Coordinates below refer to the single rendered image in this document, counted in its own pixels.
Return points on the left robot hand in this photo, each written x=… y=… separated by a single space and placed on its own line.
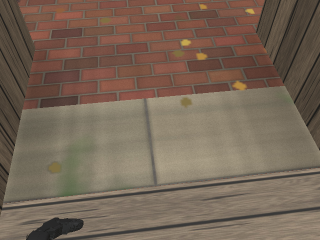
x=55 y=227

